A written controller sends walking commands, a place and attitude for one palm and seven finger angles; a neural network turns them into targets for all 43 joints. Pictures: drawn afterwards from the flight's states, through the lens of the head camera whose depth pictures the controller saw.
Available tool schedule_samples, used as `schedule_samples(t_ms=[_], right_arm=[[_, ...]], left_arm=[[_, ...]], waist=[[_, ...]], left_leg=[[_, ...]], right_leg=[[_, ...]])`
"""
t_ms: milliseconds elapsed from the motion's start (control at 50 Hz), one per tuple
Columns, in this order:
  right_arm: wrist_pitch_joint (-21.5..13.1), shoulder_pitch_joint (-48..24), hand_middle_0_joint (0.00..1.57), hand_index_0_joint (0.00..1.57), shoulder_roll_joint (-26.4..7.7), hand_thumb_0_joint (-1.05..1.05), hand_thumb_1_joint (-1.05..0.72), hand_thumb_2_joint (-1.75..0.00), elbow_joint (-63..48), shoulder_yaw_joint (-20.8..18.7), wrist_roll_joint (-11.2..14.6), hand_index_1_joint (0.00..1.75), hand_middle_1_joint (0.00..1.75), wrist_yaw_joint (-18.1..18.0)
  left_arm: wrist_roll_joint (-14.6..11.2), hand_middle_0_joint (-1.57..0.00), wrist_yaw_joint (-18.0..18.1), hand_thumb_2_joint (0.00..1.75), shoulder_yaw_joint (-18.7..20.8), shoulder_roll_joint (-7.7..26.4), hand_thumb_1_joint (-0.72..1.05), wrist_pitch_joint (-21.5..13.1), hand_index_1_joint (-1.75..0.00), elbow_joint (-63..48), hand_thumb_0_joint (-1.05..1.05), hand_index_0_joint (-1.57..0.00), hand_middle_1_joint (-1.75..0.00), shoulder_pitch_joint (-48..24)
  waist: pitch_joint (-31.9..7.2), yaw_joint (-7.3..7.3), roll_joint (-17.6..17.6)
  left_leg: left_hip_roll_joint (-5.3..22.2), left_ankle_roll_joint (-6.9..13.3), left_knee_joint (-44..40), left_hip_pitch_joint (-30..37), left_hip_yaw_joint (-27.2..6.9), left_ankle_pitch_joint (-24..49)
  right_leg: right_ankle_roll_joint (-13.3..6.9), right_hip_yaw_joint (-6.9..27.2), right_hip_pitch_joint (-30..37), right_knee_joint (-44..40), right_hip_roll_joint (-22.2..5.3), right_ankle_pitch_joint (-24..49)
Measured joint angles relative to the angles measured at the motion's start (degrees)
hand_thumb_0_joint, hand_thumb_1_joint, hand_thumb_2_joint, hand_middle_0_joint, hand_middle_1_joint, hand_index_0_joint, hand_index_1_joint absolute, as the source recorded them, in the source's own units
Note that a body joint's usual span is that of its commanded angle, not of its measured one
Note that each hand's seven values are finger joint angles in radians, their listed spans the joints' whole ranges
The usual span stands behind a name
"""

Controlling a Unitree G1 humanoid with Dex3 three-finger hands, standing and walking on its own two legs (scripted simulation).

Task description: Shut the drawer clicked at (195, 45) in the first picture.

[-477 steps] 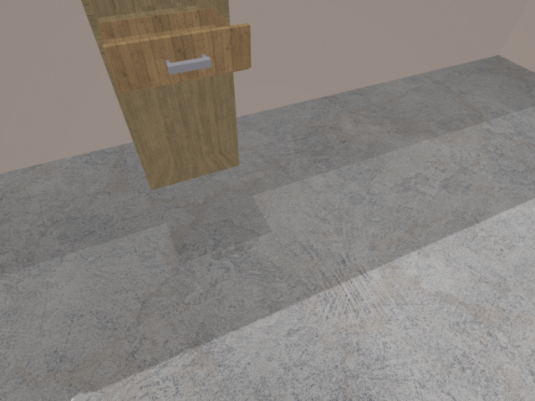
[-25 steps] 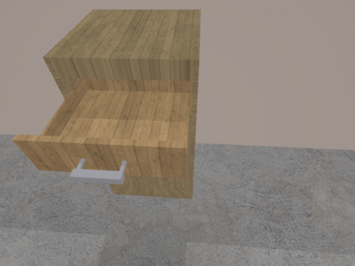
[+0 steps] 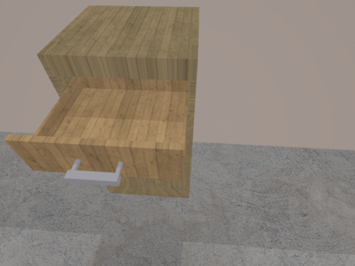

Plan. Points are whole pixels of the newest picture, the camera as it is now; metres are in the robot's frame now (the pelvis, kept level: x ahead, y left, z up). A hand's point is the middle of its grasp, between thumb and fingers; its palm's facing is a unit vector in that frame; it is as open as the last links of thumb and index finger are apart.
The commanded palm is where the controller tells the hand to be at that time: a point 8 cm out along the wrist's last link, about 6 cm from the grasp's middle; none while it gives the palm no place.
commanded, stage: look again from close up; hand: left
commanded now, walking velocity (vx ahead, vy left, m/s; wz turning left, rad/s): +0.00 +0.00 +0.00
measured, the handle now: (95, 171) +0.34 +0.23 +0.00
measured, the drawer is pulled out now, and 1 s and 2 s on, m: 0.28 0.28 0.28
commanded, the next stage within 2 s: raise the hand and make a fist in 0.10 s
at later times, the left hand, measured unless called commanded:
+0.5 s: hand (113, 230) +0.19 +0.14 +0.03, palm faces -0.01 -1.00 +0.00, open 6.6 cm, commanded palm +0.11 +0.22 -0.03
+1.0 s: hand (97, 236) +0.18 +0.18 +0.02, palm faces -0.05 -1.00 -0.04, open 4.0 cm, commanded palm +0.12 +0.23 +0.02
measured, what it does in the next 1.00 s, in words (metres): stands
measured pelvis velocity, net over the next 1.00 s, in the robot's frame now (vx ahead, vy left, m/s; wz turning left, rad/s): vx -0.02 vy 0.00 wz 0.06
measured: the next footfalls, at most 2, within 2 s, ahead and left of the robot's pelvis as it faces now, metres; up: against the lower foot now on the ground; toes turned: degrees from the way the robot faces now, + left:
none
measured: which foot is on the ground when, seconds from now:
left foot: down 0.00-1.00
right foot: down 0.00-1.00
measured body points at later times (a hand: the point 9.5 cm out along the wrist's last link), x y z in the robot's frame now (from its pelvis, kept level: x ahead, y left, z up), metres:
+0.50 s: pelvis -0.02 -0.01 -0.03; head -0.02 -0.02 +0.42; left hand +0.18 +0.20 +0.03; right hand +0.17 -0.28 -0.07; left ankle -0.07 +0.10 -0.74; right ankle +0.05 -0.09 -0.74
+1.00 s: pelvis -0.02 +0.00 -0.05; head +0.01 +0.00 +0.40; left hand +0.18 +0.23 +0.02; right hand +0.15 -0.19 -0.13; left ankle -0.07 +0.10 -0.74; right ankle +0.05 -0.09 -0.74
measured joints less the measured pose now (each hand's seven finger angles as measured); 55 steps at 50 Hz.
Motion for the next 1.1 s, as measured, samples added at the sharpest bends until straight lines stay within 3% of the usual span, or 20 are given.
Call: schedule_samples(t_ms=[220,260,300,340,400,480,520,580,660,720,800,840,900,980,1100], right_arm=[[0.0,-1.1,0.2,0.2,-0.1,0.0,-0.91,-0.89,-0.4,-0.1,0.2,0.3,0.3,0.1],[-2.9,1.0,0.2,0.2,-0.6,0.0,-0.91,-0.89,-5.9,0.2,1.3,0.3,0.3,-0.8],[-8.4,2.9,0.2,0.2,-2.3,0.01,-0.92,-0.89,-10.2,-0.4,2.2,0.3,0.3,-2.3],[-12.6,2.4,0.2,0.2,-4.9,0.02,-0.93,-0.89,-13.9,-0.9,2.6,0.3,0.3,-2.6],[-16.4,-0.8,0.2,0.2,-8.1,0.02,-0.93,-0.89,-20.1,-2.3,2.0,0.3,0.3,-1.6],[-17.7,-6.8,0.2,0.2,-10.2,0.02,-0.92,-0.89,-29.6,-4.5,1.7,0.3,0.3,1.6],[-16.7,-9.6,0.2,0.2,-11.0,0.02,-0.92,-0.89,-34.4,-5.3,2.1,0.3,0.3,2.8],[-14.1,-12.2,0.2,0.2,-11.4,0.01,-0.91,-0.89,-40.4,-5.9,3.2,0.3,0.3,2.6],[-12.4,-12.1,0.2,0.19,-10.5,0.01,-0.91,-0.9,-44.4,-5.8,3.3,0.3,0.3,1.4],[-12.8,-10.6,0.2,0.19,-9.0,0.01,-0.91,-0.9,-43.8,-4.3,2.7,0.3,0.3,1.1],[-14.0,-9.0,0.2,0.2,-7.2,0.01,-0.91,-0.9,-39.4,-0.6,2.3,0.3,0.3,1.3],[-14.3,-8.2,0.2,0.2,-6.1,0.01,-0.91,-0.89,-37.1,1.0,2.5,0.3,0.3,1.3],[-14.2,-6.4,0.2,0.2,-4.1,0.01,-0.9,-0.89,-34.7,2.7,2.8,0.3,0.3,1.3],[-14.2,-3.6,0.21,0.2,-2.8,0.01,-0.9,-0.89,-33.8,2.9,2.9,0.3,0.3,1.3],[-15.2,-1.8,0.21,0.2,-4.8,0.02,-0.9,-0.89,-34.3,0.6,2.7,0.3,0.3,1.5]], left_arm=[[0.2,-0.2,0.5,0.9,0.1,0.2,0.93,-0.4,-0.3,-0.3,0.02,-0.2,-0.3,-0.1],[-3.7,-0.2,1.7,0.9,0.6,1.7,0.96,4.9,-0.3,-19.3,0.04,-0.21,-0.3,6.1],[-6.2,-0.21,3.7,0.9,0.2,3.0,0.97,3.3,-0.31,-35.9,0.05,-0.22,-0.31,10.7],[-8.4,-0.22,3.9,0.9,0.4,3.4,0.97,0.5,-0.32,-47.4,0.05,-0.23,-0.33,11.1],[-10.1,-0.25,0.1,0.9,2.4,3.2,0.96,-7.8,-0.36,-56.9,0.04,-0.26,-0.37,7.3],[-12.8,-0.31,-11.3,0.9,4.8,1.9,0.94,-23.3,-0.43,-61.7,0.02,-0.32,-0.43,4.7],[-12.9,-0.35,-16.8,0.9,5.3,1.9,0.93,-27.7,-0.47,-62.4,0.02,-0.36,-0.47,5.6],[-13.5,-0.41,-20.0,0.9,5.1,2.8,0.92,-25.5,-0.53,-63.5,0.01,-0.42,-0.53,8.8],[-13.1,-0.49,-17.3,0.9,6.2,3.9,0.91,-21.9,-0.61,-65.0,0.01,-0.5,-0.62,13.2],[-12.7,-0.55,-15.5,0.9,8.2,5.2,0.9,-23.7,-0.68,-67.5,0.02,-0.56,-0.68,15.0],[-13.7,-0.63,-17.6,0.9,8.6,6.6,0.9,-25.8,-0.76,-70.2,0.02,-0.63,-0.77,12.2],[-14.1,-0.66,-19.6,0.9,7.7,6.9,0.9,-24.2,-0.8,-70.6,0.02,-0.67,-0.81,9.3],[-14.1,-0.72,-21.2,0.9,6.8,7.2,0.9,-19.1,-0.87,-70.8,0.02,-0.73,-0.87,6.5],[-14.4,-0.8,-19.4,0.9,7.4,6.8,0.9,-13.5,-0.96,-73.2,0.02,-0.81,-0.96,7.8],[-13.8,-0.92,-15.3,0.9,8.3,6.0,0.9,-13.7,-1.09,-79.4,0.02,-0.93,-1.09,13.8]], waist=[[-0.3,0.24,0.3],[-0.3,0.74,-0.1],[-2.0,0.67,0.4],[-3.1,-0.29,1.2],[-5.4,-1.18,0.8],[-8.5,-1.59,-1.2],[-8.8,-1.56,-1.9],[-9.0,-0.67,-3.2],[-9.0,1.09,-4.0],[-8.9,2.28,-3.6],[-7.9,2.78,-1.3],[-7.4,2.67,-0.2],[-7.5,1.74,0.7],[-8.1,-0.14,0.8],[-8.2,-1.0,0.3]], left_leg=[[0.6,-0.5,0.5,-0.1,-0.3,-0.1],[0.5,-0.5,1.8,-1.1,-0.1,-0.7],[0.1,-0.6,2.6,-2.3,-0.7,-0.9],[-0.4,-0.3,4.7,-4.6,-1.9,-1.3],[-0.7,-0.1,10.1,-10.8,-2.5,-2.8],[0.2,-0.6,19.6,-20.0,-1.5,-6.7],[0.7,-0.6,23.9,-23.3,-1.3,-8.0],[0.9,-0.6,28.3,-26.8,-1.2,-10.7],[1.1,-0.9,31.6,-30.3,-2.6,-12.0],[1.3,-1.0,33.8,-32.3,-4.2,-12.9],[1.3,-0.9,36.2,-33.7,-6.3,-13.9],[1.2,-0.7,36.3,-33.6,-6.6,-13.9],[1.0,-0.3,34.6,-32.5,-5.9,-13.2],[0.7,0.2,30.9,-29.9,-4.3,-12.1],[0.4,0.8,28.3,-27.5,-3.3,-11.6]], right_leg=[[-0.3,-0.4,0.3,-0.1,0.4,-0.1],[-0.3,-0.2,-0.8,1.2,0.3,-0.4],[-0.3,-0.7,-1.9,2.4,-0.3,-1.1],[-0.1,-1.8,-3.4,3.7,-1.2,-1.7],[-0.2,-2.4,-8.8,7.7,-1.9,-2.7],[-0.9,-1.6,-17.9,15.7,-1.5,-5.1],[-1.3,-1.3,-21.4,19.6,-1.2,-6.5],[-1.5,-1.0,-25.1,23.7,-1.1,-8.2],[-1.7,-2.4,-27.7,25.9,-1.2,-9.3],[-1.8,-4.0,-28.5,26.8,-1.3,-9.9],[-1.6,-6.1,-28.2,27.2,-1.6,-10.5],[-1.4,-6.3,-27.9,26.9,-1.8,-10.3],[-0.9,-5.6,-27.1,25.5,-1.8,-9.7],[-0.2,-4.0,-25.5,23.0,-1.7,-8.7],[0.4,-2.9,-23.7,21.2,-1.7,-8.3]])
